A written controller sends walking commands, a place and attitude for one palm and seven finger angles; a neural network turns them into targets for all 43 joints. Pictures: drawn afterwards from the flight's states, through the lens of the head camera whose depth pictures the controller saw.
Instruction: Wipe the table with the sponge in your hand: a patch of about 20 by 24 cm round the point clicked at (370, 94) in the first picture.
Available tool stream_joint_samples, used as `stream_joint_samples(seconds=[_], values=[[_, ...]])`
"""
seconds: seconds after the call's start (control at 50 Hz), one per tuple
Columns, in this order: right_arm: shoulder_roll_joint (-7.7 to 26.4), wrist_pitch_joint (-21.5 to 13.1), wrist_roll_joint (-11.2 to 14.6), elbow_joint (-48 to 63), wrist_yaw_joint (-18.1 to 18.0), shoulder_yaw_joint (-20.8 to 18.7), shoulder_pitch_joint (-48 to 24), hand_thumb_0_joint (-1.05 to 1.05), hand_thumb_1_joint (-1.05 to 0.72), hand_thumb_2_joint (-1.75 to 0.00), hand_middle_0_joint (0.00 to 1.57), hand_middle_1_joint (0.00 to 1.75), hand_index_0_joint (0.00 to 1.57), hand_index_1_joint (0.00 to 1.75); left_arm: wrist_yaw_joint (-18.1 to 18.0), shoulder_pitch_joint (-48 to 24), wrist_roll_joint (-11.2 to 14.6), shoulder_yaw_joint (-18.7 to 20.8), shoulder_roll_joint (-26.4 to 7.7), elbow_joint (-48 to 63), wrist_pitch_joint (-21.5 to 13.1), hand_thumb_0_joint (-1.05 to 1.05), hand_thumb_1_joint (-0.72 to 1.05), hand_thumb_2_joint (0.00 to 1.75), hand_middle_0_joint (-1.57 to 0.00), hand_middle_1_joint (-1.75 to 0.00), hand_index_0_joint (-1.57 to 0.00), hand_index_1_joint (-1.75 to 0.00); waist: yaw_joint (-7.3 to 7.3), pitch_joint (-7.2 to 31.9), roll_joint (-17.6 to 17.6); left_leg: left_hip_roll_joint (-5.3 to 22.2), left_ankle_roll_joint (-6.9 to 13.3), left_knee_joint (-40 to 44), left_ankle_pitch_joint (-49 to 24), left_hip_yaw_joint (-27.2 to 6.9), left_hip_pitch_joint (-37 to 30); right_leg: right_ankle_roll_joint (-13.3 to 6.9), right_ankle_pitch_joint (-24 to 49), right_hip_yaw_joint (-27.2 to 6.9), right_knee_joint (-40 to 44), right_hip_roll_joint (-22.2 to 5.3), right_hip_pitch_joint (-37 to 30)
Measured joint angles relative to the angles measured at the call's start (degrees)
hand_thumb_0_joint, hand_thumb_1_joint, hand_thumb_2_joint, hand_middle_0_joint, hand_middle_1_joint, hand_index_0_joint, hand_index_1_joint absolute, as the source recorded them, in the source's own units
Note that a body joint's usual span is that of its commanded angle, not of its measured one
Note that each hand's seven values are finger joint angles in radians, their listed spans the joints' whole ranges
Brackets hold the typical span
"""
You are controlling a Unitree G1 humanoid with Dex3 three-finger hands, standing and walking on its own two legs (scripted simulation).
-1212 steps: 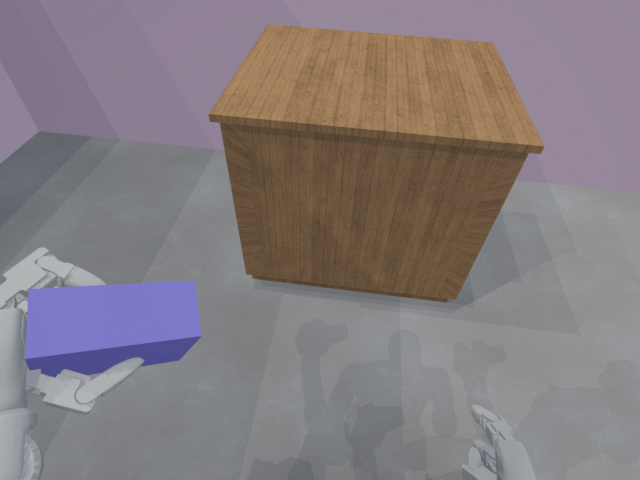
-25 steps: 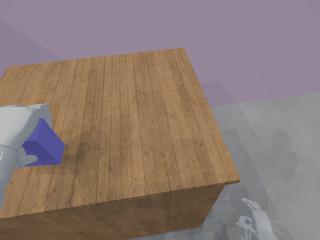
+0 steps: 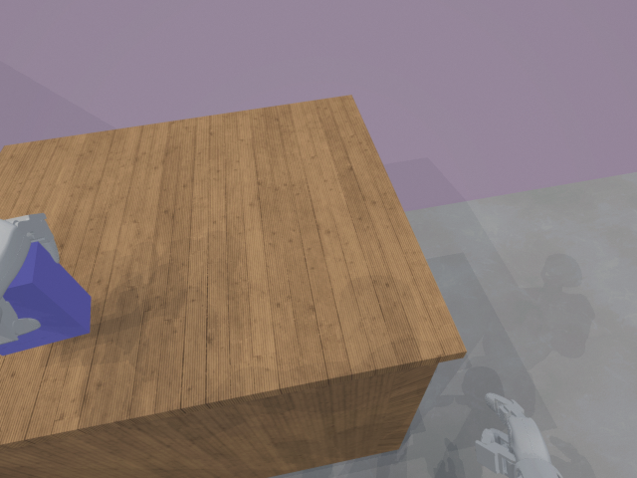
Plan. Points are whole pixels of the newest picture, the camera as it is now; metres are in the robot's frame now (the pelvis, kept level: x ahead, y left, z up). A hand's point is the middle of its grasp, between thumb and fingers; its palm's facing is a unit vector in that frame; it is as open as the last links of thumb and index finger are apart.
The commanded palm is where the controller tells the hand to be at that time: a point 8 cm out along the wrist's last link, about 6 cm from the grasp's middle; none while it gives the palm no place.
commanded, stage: move the sponge above the wiping area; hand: left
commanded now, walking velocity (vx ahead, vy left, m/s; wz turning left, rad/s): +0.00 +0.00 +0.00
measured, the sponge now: (30, 310) +0.24 +0.40 +0.08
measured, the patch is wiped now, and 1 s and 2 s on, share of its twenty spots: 0.05 0.05 0.05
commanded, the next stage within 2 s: lower the sponge onto the table in 0.08 s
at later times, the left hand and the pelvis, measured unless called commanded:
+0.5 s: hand (17, 303) +0.23 +0.39 +0.11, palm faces -0.10 -0.01 -1.00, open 9.7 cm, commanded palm +0.21 +0.37 +0.17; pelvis +0.00 +0.01 +0.00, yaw +0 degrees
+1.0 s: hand (36, 328) +0.22 +0.38 +0.08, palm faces -0.13 -0.03 -0.99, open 9.7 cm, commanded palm +0.20 +0.37 +0.14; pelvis +0.00 +0.02 +0.00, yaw +1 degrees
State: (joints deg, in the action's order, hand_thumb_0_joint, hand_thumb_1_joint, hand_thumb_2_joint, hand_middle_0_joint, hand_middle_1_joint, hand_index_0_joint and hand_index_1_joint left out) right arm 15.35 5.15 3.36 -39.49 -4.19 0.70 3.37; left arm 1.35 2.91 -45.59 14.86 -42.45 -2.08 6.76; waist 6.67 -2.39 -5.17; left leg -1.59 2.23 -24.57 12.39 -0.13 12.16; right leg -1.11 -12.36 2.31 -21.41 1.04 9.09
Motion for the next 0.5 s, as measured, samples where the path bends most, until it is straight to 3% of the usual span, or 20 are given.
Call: stream_joint_samples(seconds=[0.06,0.1,0.18,0.24,0.28,0.32,0.38,0.44,0.5], values=[[1.2,0.3,0.2,1.0,0.3,0.2,0.1,0.01,-0.90,-0.89,0.20,0.30,0.20,0.30,3.9,2.1,0.5,-0.9,0.1,-1.1,4.2,0.00,-0.45,1.05,-0.77,-1.37,-0.76,-1.36,-0.98,0.3,-0.8,-0.3,0.2,0.1,-0.2,-0.2,0.5,0.2,-0.1,0.3,-0.2,-0.3,0.5],[1.9,-0.1,0.3,1.5,-0.1,0.2,0.6,0.01,-0.90,-0.89,0.20,0.30,0.20,0.30,6.6,4.1,0.7,-2.6,1.1,-0.2,4.0,0.00,-0.45,1.05,-0.76,-1.37,-0.76,-1.36,-1.11,0.3,-1.2,-0.5,0.5,0.0,-0.1,-0.4,0.5,0.3,-0.2,0.5,-0.3,-0.5,0.3],[1.8,-1.7,-0.5,1.7,-1.8,0.1,2.2,0.01,-0.90,-0.89,0.20,0.30,0.20,0.30,8.4,6.5,-0.4,-5.0,2.9,3.3,-3.6,0.00,-0.45,1.05,-0.76,-1.37,-0.76,-1.36,-0.18,-0.2,-0.7,-0.7,0.7,-0.5,0.3,-0.9,-0.4,0.4,-0.7,0.9,-0.4,-0.6,-0.8],[0.5,-2.9,-1.1,1.2,-3.1,0.0,3.2,0.01,-0.90,-0.89,0.20,0.30,0.20,0.30,5.3,5.8,-1.9,-4.7,1.8,5.7,-10.4,0.00,-0.45,1.05,-0.77,-1.37,-0.76,-1.36,1.02,-0.7,0.5,-0.4,0.4,-0.8,0.6,-1.1,-1.1,0.1,-0.8,1.1,-0.2,-0.3,-1.8],[-0.3,-3.0,-0.9,0.7,-3.0,-0.3,3.1,0.01,-0.90,-0.89,0.20,0.30,0.20,0.30,2.5,4.0,-2.6,-3.8,1.1,5.4,-12.2,0.00,-0.45,1.05,-0.77,-1.36,-0.76,-1.35,1.43,-0.8,1.0,-0.2,0.2,-1.1,0.8,-1.2,-1.0,-0.1,-0.7,1.2,0.0,-0.1,-1.9],[-0.7,-2.7,-0.6,0.3,-2.4,-0.6,2.4,0.01,-0.90,-0.89,0.20,0.30,0.20,0.30,0.3,1.8,-2.6,-2.7,0.8,3.8,-11.2,0.00,-0.45,1.05,-0.77,-1.36,-0.76,-1.35,1.48,-0.9,1.0,0.0,0.0,-1.3,0.8,-1.0,-0.6,-0.2,-0.4,1.0,0.0,0.1,-1.5],[-0.6,-1.7,-0.3,-0.1,-1.4,-0.5,1.1,0.01,-0.90,-0.89,0.20,0.30,0.20,0.30,-1.0,-0.5,-1.4,-0.8,0.7,0.9,-6.5,0.00,-0.45,1.05,-0.77,-1.36,-0.76,-1.35,0.75,-0.5,0.6,0.0,0.0,-1.1,0.4,-0.7,0.1,-0.1,-0.1,0.6,-0.1,0.1,-0.5],[0.1,-0.8,0.0,0.1,-0.5,-0.1,0.4,0.01,-0.90,-0.89,0.20,0.30,0.20,0.30,0.6,-0.6,-0.3,-0.4,0.6,-1.6,-0.9,0.00,-0.45,1.06,-0.77,-1.36,-0.76,-1.35,-0.40,0.1,-0.2,-0.2,0.2,-0.6,0.0,-0.3,0.7,0.2,0.1,0.3,-0.2,-0.2,0.4],[1.0,-0.4,0.2,0.7,-0.3,0.3,0.4,0.01,-0.90,-0.89,0.20,0.30,0.20,0.30,4.3,1.2,0.1,-1.8,0.9,-2.5,2.1,0.00,-0.45,1.06,-0.76,-1.36,-0.76,-1.36,-1.29,0.4,-0.9,-0.6,0.6,-0.3,-0.2,-0.2,0.9,0.5,0.0,0.2,-0.3,-0.5,0.7]])
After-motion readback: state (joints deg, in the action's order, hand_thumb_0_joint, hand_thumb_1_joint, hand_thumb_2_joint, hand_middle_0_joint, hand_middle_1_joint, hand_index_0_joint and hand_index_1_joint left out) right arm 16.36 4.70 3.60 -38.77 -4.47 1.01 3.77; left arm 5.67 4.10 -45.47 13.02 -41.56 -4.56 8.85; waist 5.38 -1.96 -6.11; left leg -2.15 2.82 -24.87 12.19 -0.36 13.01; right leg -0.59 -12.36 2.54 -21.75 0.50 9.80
